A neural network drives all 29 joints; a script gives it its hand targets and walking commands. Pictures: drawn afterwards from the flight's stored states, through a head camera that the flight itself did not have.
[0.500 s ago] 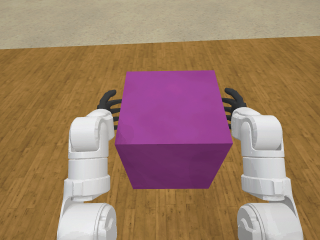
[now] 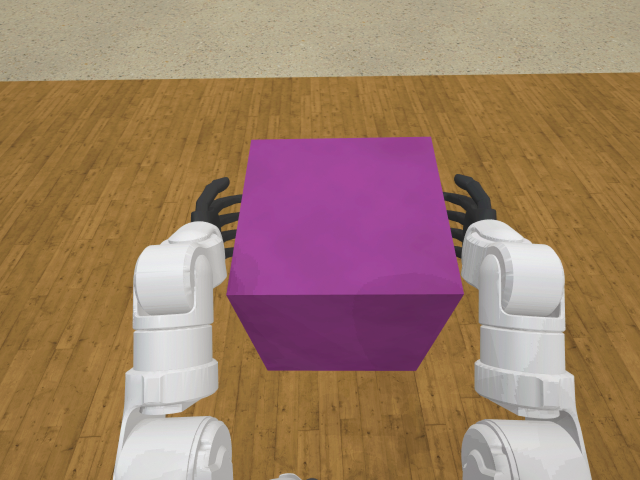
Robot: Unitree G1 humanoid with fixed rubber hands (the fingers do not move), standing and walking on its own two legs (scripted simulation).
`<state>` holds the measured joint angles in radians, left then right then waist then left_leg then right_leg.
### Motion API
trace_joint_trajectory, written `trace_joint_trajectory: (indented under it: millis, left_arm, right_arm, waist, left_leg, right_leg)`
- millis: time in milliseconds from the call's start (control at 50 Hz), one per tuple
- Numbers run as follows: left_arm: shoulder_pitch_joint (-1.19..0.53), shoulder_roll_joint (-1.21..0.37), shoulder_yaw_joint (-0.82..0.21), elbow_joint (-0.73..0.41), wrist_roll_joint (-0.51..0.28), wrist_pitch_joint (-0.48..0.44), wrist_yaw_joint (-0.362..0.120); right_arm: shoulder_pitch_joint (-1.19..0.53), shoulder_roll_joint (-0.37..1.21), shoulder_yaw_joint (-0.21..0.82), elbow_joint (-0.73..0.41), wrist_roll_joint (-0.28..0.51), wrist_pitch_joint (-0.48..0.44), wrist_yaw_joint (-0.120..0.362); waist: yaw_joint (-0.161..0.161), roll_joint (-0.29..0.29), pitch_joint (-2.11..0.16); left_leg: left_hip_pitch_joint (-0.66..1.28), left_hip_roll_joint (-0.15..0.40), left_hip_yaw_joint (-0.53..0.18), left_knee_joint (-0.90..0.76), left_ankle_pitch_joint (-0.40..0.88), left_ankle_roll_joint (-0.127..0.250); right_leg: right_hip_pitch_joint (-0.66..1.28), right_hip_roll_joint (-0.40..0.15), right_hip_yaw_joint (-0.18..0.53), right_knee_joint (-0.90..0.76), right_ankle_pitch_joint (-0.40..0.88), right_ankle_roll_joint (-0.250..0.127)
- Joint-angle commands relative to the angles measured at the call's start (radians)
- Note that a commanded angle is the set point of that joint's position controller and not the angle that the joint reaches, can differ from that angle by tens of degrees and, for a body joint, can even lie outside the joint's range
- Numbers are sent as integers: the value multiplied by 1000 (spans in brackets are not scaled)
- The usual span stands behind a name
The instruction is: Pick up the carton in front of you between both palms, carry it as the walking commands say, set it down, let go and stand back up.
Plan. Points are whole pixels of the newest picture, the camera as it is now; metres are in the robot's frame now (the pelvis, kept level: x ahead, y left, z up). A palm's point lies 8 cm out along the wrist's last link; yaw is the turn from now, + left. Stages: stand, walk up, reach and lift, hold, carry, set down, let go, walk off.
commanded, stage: carry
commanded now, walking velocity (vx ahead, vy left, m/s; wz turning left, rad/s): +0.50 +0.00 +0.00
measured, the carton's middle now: (340, 265) +0.38 +0.01 +0.04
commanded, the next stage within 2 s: none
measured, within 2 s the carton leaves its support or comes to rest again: neither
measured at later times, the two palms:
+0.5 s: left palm (253, 98) +0.67 +0.15 +0.09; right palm (434, 95) +0.68 -0.15 +0.09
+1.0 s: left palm (256, 33) +0.97 +0.18 +0.05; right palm (394, 31) +0.97 -0.12 +0.06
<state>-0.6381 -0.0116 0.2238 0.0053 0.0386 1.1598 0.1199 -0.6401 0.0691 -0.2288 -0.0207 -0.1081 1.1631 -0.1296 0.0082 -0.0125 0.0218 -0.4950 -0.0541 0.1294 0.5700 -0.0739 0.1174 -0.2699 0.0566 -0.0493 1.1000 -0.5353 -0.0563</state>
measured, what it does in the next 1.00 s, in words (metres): goes down: right foot 0.03 m lower, then left foot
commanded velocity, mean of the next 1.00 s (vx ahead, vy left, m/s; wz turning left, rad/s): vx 0.50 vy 0.00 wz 0.00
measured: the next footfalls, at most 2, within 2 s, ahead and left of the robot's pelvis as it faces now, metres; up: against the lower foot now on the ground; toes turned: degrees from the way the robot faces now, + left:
right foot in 0.42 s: +0.43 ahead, -0.05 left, -0.03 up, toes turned -1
left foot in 0.94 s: +0.73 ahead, +0.08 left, -0.06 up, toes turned +3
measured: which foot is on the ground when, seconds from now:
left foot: down 0.00-0.44, up 0.46-0.92, down 0.94-1.00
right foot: up 0.00-0.40, down 0.42-0.96, up 0.98-1.00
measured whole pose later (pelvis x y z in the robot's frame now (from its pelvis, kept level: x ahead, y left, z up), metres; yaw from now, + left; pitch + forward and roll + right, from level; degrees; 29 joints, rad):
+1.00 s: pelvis +0.62 +0.02 -0.06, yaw +0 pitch +4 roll +0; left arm -0.62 0.01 0.19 0.13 0.03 1.17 0.11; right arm -0.62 0.05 -0.21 0.10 -0.10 1.16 -0.12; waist 0.02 -0.02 -0.07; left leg -0.50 -0.05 0.12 0.59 -0.07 0.13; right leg -0.26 0.07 -0.04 1.08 -0.54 -0.06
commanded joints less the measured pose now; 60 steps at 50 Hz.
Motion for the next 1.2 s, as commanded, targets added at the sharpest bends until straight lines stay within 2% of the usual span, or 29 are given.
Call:
trace_joint_trajectory:
  millis: [0, 20, 40, 80, 180, 300, 320, 360, 380, 400, 420, 440, 460, 480, 500, 520, 580, 680, 840, 880, 900, 920, 940, 960, 980, 1020, 1040, 1100, 1180]
  left_arm:
    - [-674, -1061, -731, -42, -403, 13, -249]
    - [-694, -1083, -723, -59, -396, 3, -241]
    - [-698, -1098, -716, -77, -389, -6, -232]
    - [-677, -1116, -717, -97, -368, -18, -211]
    - [-588, -1088, -725, -126, -321, -40, -177]
    - [-591, -999, -748, -162, -323, -18, -176]
    - [-582, -983, -743, -148, -322, -9, -180]
    - [-561, -949, -720, -107, -318, 6, -192]
    - [-556, -942, -704, -84, -318, 11, -199]
    - [-548, -929, -681, -56, -313, 16, -208]
    - [-555, -915, -655, -20, -310, 22, -214]
    - [-570, -887, -637, 25, -305, 24, -220]
    - [-543, -951, -646, 52, -335, 23, -230]
    - [-601, -1002, -661, 26, -369, 18, -241]
    - [-677, -1055, -682, -11, -407, 14, -252]
    - [-746, -1104, -703, -40, -441, 10, -259]
    - [-782, -1154, -733, -101, -484, -1, -256]
    - [-711, -1123, -735, -142, -482, -9, -252]
    - [-586, -1023, -726, -65, -426, 6, -252]
    - [-583, -1028, -722, -17, -420, 7, -255]
    - [-593, -1034, -722, 4, -420, 7, -259]
    - [-604, -1033, -717, 20, -417, 4, -262]
    - [-618, -1050, -710, 46, -415, 7, -266]
    - [-618, -1073, -697, 68, -412, 12, -263]
    - [-650, -1074, -696, 50, -411, 6, -257]
    - [-718, -1116, -693, -3, -410, -13, -239]
    - [-720, -1123, -685, -25, -404, -19, -227]
    - [-663, -1120, -684, -58, -375, -30, -194]
    - [-603, -1092, -699, -93, -342, -38, -171]
  right_arm:
    - [-550, 969, 685, 36, 421, 11, 266]
    - [-624, 1016, 708, -1, 458, 5, 276]
    - [-689, 1057, 730, -39, 493, -1, 283]
    - [-741, 1096, 752, -85, 539, -11, 288]
    - [-675, 1073, 764, -112, 552, -24, 287]
    - [-601, 984, 759, -94, 526, -16, 278]
    - [-588, 971, 752, -73, 517, -12, 277]
    - [-576, 953, 740, -26, 502, -3, 276]
    - [-577, 949, 734, 1, 500, 2, 277]
    - [-597, 942, 726, 23, 497, 5, 278]
    - [-618, 943, 712, 54, 484, 10, 278]
    - [-607, 967, 699, 84, 487, 22, 271]
    - [-621, 957, 685, 77, 468, 22, 266]
    - [-668, 989, 681, 67, 465, 18, 262]
    - [-693, 1013, 670, 47, 462, 11, 255]
    - [-700, 1027, 663, 27, 456, 5, 247]
    - [-678, 1047, 665, -11, 436, -8, 219]
    - [-611, 1019, 690, -57, 405, -23, 188]
    - [-573, 930, 714, -44, 391, 8, 200]
    - [-552, 918, 693, 8, 385, 14, 213]
    - [-535, 915, 675, 36, 380, 13, 219]
    - [-520, 906, 655, 59, 375, 13, 228]
    - [-522, 900, 627, 97, 371, 13, 234]
    - [-529, 891, 609, 121, 365, 6, 237]
    - [-523, 939, 622, 131, 390, 2, 247]
    - [-663, 1034, 671, 41, 464, -14, 265]
    - [-725, 1071, 697, -1, 501, -19, 269]
    - [-755, 1101, 729, -65, 557, -28, 269]
    - [-692, 1073, 738, -89, 557, -31, 268]
  waist:
    - [-93, 161, -588]
    - [-72, 72, -528]
    - [-65, 50, -513]
    - [-53, 77, -513]
    - [-80, 127, -523]
    - [-123, 123, -441]
    - [-114, 133, -435]
    - [-48, 144, -460]
    - [2, 112, -486]
    - [38, 47, -500]
    - [18, -107, -543]
    - [53, -280, -631]
    - [68, -202, -629]
    - [62, -135, -559]
    - [42, -36, -506]
    - [32, -11, -483]
    - [30, -34, -494]
    - [59, -87, -512]
    - [106, -109, -423]
    - [43, -107, -444]
    - [-8, -77, -481]
    - [-40, 0, -515]
    - [-26, 159, -568]
    - [-76, 328, -641]
    - [-73, 244, -608]
    - [-59, 76, -505]
    - [-49, 49, -490]
    - [-35, 82, -514]
    - [-65, 113, -528]
  left_leg:
    - [835, 376, -581, -85, 330, 190]
    - [735, 345, -519, -108, 384, 144]
    - [671, 330, -483, -132, 394, 117]
    - [624, 304, -416, -142, 437, 65]
    - [705, 258, -286, -99, 698, 46]
    - [674, 144, -156, -50, 674, 20]
    - [648, 148, -147, -31, 660, 15]
    - [592, 161, -121, 102, 677, -11]
    - [521, 148, -72, 244, 613, -33]
    - [354, 114, -57, 398, 347, -48]
    - [128, 40, -54, 538, -316, -57]
    - [-173, -55, -132, 853, -577, -100]
    - [-246, -2, -169, 896, -516, -67]
    - [-270, 25, -169, 852, -448, -54]
    - [-243, 45, -166, 769, -387, -57]
    - [-212, 63, -166, 704, -356, -61]
    - [-166, 78, -136, 563, -314, -80]
    - [-277, 84, -95, 397, -149, -90]
    - [-121, 5, -6, -81, 167, -49]
    - [117, -10, 14, -163, 213, -21]
    - [291, 7, 19, -204, 270, -19]
    - [499, 122, -95, -130, 391, -22]
    - [721, 347, -366, 32, 801, 10]
    - [877, 472, -679, -20, 508, 224]
    - [828, 427, -700, -92, 222, 227]
    - [649, 340, -558, -135, 170, 153]
    - [575, 325, -510, -150, 191, 134]
    - [524, 299, -422, -161, 266, 94]
    - [629, 277, -336, -118, 530, 80]
  right_leg:
    - [-504, -31, 88, 286, 11, -5]
    - [-481, -56, 80, 194, 85, 2]
    - [-449, -67, 76, 128, 128, 9]
    - [-410, -71, 58, 42, 166, 23]
    - [-488, -61, -3, -144, 313, 30]
    - [-336, 20, -113, -572, 643, 11]
    - [-265, 22, -110, -630, 692, -2]
    - [-65, 20, -106, -694, 734, -32]
    - [90, 1, -106, -751, 780, -39]
    - [261, -96, -10, -702, 874, -38]
    - [476, -307, 226, -496, 1310, -58]
    - [698, -481, 579, -539, 1065, -289]
    - [646, -445, 627, -624, 691, -304]
    - [537, -370, 550, -666, 587, -255]
    - [432, -340, 468, -688, 613, -215]
    - [355, -331, 420, -703, 644, -201]
    - [299, -294, 332, -719, 688, -166]
    - [435, -266, 227, -650, 1028, -138]
    - [462, -165, 100, -563, 1062, -106]
    - [365, -163, 57, -433, 1094, -69]
    - [286, -145, 5, -295, 1023, -41]
    - [95, -114, -7, -131, 740, -20]
    - [-143, -37, -11, 7, 109, 7]
    - [-402, 52, 47, 290, -99, 36]
    - [-491, 7, 87, 320, -49, 6]
    - [-496, -51, 81, 217, 73, 4]
    - [-462, -71, 82, 153, 111, 10]
    - [-411, -81, 54, 35, 149, 32]
    - [-506, -84, 18, -104, 265, 38]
